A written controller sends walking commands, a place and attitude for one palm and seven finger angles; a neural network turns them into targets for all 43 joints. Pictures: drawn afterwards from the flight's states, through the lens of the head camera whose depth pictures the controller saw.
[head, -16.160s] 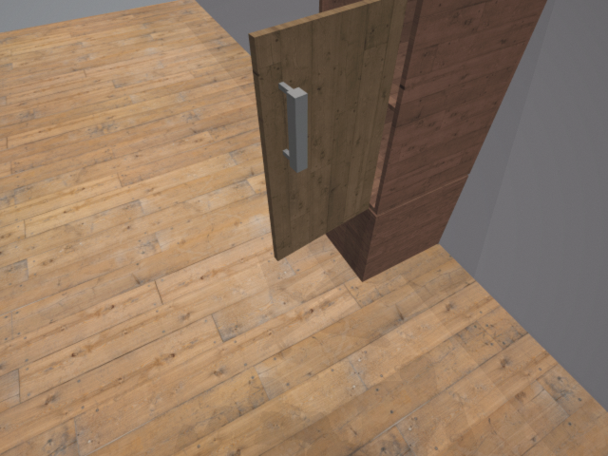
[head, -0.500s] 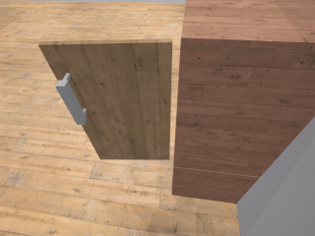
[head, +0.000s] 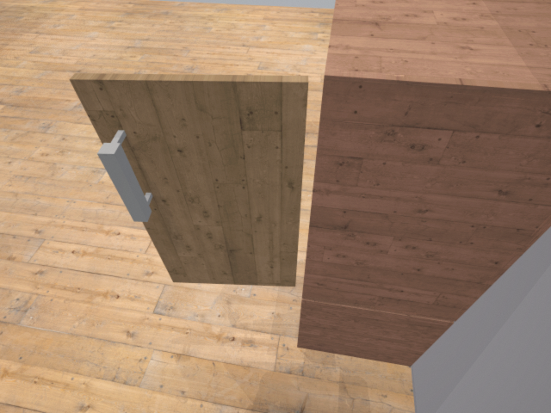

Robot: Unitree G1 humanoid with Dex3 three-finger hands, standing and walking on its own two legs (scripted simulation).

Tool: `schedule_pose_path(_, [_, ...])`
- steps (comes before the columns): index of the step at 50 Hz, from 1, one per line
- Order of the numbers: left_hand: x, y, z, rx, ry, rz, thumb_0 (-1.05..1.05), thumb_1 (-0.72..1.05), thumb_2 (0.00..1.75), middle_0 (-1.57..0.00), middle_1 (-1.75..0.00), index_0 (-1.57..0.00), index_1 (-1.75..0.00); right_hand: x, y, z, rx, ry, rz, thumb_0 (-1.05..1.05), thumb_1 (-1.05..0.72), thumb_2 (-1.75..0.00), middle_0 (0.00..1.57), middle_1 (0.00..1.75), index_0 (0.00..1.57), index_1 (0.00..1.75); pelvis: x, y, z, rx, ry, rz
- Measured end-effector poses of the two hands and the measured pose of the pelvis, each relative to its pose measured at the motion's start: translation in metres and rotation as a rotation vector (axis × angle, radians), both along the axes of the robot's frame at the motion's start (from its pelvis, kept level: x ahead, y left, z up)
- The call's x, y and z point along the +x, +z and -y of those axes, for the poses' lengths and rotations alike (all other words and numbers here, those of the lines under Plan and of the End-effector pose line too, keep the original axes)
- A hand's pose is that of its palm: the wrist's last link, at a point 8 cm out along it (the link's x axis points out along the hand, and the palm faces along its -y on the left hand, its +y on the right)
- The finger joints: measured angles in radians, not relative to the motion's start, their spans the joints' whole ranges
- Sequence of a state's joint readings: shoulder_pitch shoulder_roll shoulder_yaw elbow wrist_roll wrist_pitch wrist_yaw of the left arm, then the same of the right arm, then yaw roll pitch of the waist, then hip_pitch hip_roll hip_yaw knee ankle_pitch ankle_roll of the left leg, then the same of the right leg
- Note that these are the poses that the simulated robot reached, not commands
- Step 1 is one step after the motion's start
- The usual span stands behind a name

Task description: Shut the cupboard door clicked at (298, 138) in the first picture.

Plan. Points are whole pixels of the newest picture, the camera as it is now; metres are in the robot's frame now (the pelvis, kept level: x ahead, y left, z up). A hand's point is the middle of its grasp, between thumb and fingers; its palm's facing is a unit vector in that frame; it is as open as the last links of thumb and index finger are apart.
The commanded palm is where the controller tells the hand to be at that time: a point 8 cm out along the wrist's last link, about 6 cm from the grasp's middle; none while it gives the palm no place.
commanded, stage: look again from close up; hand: left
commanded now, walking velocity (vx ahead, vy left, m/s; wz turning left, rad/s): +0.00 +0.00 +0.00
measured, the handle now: (131, 177) +0.46 +0.28 +0.08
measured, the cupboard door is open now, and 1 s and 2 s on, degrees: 97 97 97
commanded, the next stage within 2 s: shuffle to correct the standing spot in 0.38 s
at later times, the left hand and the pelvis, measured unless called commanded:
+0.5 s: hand out of the picture +0.00 +0.17 -0.17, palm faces +0.03 -0.98 -0.21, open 7.3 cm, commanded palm none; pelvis +0.00 +0.00 +0.00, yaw +0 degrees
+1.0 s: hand out of the picture +0.02 +0.23 -0.18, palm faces +0.08 -0.97 -0.24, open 7.4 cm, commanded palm none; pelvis -0.01 +0.05 -0.01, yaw +0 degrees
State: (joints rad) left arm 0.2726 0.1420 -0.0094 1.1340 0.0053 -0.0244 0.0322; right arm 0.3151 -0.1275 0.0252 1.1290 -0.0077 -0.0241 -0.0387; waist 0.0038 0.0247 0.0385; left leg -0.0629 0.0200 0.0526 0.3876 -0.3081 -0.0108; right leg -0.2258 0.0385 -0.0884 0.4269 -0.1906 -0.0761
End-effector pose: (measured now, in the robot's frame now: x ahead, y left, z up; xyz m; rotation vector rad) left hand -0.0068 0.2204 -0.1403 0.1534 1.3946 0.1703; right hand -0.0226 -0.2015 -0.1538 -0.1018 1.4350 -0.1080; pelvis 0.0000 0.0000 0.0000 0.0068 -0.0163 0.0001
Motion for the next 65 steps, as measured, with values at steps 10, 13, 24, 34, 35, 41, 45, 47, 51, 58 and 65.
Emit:
schedule_pose_path(10, [0.0, 0.0, -0.001, -0.004, 0.006, -0.008, 0.01, 0.92, 0.9, -0.2, -0.3, -0.2, -0.3, 0.003, 0.001, 0.002, -0.011, 0.005, -0.007, 0.0, -0.91, -0.9, 0.2, 0.3, 0.2, 0.3, 0.003, 0.0, -0.002, 0.0, 0.001, 0.0])
schedule_pose_path(13, [0.001, 0.0, -0.001, -0.004, 0.007, -0.008, 0.01, 0.92, 0.9, -0.2, -0.3, -0.2, -0.3, 0.001, 0.001, 0.001, -0.01, 0.004, -0.013, 0.0, -0.91, -0.9, 0.2, 0.3, 0.2, 0.3, 0.004, 0.0, -0.002, 0.0, 0.001, 0.001])
schedule_pose_path(24, [0.003, 0.0, -0.002, -0.002, 0.005, -0.006, 0.01, 0.92, 0.9, -0.2, -0.3, -0.2, -0.3, -0.006, 0.001, -0.003, -0.004, -0.005, -0.029, 0.0, -0.91, -0.9, 0.2, 0.3, 0.2, 0.3, 0.003, 0.0, -0.002, 0.002, -0.001, 0.004])
schedule_pose_path(34, [0.002, 0.0, -0.008, 0.008, 0.03, 0.014, 0.01, 0.92, 0.9, -0.2, -0.3, -0.2, -0.3, -0.012, 0.0, -0.004, -0.006, 0.006, -0.058, 0.0, -0.91, -0.9, 0.2, 0.3, 0.2, 0.3, 0.0, -0.001, -0.006, -0.003, 0.013, -0.01])
schedule_pose_path(35, [0.002, -0.001, -0.01, 0.008, 0.036, 0.018, 0.01, 0.92, 0.9, -0.2, -0.3, -0.2, -0.3, -0.013, 0.0, -0.004, -0.009, 0.008, -0.061, 0.0, -0.91, -0.9, 0.2, 0.3, 0.2, 0.3, 0.0, -0.002, -0.008, -0.005, 0.015, -0.012])
schedule_pose_path(41, [0.002, -0.006, -0.028, 0.009, 0.055, 0.029, 0.01, 0.91, 0.9, -0.21, -0.3, -0.2, -0.3, -0.012, 0.004, -0.009, -0.037, 0.007, -0.051, 0.0, -0.91, -0.9, 0.2, 0.3, 0.2, 0.3, -0.005, -0.004, -0.022, 0.004, 0.012, -0.022])
schedule_pose_path(45, [0.007, -0.008, -0.044, 0.016, 0.052, 0.038, 0.01, 0.91, 0.9, -0.21, -0.3, -0.2, -0.3, -0.011, 0.004, -0.018, -0.048, 0.005, -0.032, 0.0, -0.91, -0.9, 0.2, 0.3, 0.2, 0.3, -0.007, -0.007, -0.034, 0.013, 0.008, -0.021])
schedule_pose_path(47, [0.011, -0.009, -0.052, 0.023, 0.05, 0.048, 0.01, 0.91, 0.9, -0.21, -0.3, -0.2, -0.3, -0.009, 0.002, -0.023, -0.048, 0.007, -0.024, 0.0, -0.91, -0.9, 0.2, 0.3, 0.2, 0.3, -0.008, -0.008, -0.04, 0.014, 0.009, -0.018])
schedule_pose_path(51, [0.018, -0.007, -0.062, 0.035, 0.035, 0.058, 0.01, 0.91, 0.9, -0.2, -0.3, -0.2, -0.3, -0.002, -0.002, -0.035, -0.04, 0.011, 0.0, 0.01, -0.91, -0.9, 0.2, 0.3, 0.2, 0.3, -0.007, -0.01, -0.047, 0.015, 0.003, -0.003])
schedule_pose_path(58, [0.029, -0.005, -0.052, 0.016, 0.0, 0.046, 0.01, 0.92, 0.9, -0.2, -0.3, -0.2, -0.3, 0.01, -0.005, -0.05, -0.008, -0.005, 0.027, 0.01, -0.91, -0.9, 0.2, 0.3, 0.2, 0.3, 0.004, -0.007, -0.047, 0.007, -0.016, 0.015])
schedule_pose_path(65, [0.027, -0.004, -0.039, 0.007, -0.009, 0.001, 0.01, 0.94, 0.9, -0.2, -0.3, -0.2, -0.3, 0.01, -0.003, -0.045, 0.001, -0.029, -0.008, 0.01, -0.92, -0.9, 0.2, 0.3, 0.2, 0.3, 0.014, -0.004, -0.037, 0.001, -0.021, 0.01])
